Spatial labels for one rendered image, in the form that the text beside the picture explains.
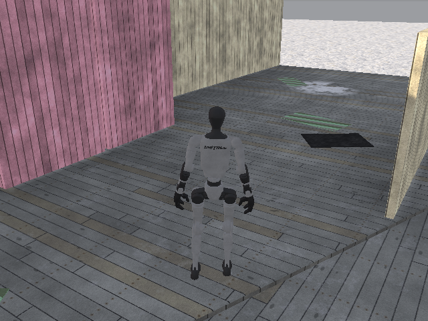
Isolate robot left forearm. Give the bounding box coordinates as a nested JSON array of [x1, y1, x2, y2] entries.
[[176, 162, 190, 194]]

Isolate humanoid robot head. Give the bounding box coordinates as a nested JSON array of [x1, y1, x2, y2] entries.
[[205, 106, 227, 139]]

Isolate robot right forearm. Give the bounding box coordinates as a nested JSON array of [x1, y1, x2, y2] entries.
[[239, 164, 253, 197]]

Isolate robot left hand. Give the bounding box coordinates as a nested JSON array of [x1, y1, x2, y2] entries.
[[174, 191, 189, 210]]

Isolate left robot thigh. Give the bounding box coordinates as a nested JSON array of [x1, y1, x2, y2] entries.
[[191, 187, 205, 235]]

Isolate robot left upper arm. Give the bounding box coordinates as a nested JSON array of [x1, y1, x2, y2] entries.
[[184, 135, 202, 172]]

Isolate robot right upper arm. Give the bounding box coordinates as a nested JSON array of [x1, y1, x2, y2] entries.
[[230, 136, 246, 175]]

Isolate robot right hand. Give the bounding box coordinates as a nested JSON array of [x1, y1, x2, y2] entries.
[[239, 196, 254, 214]]

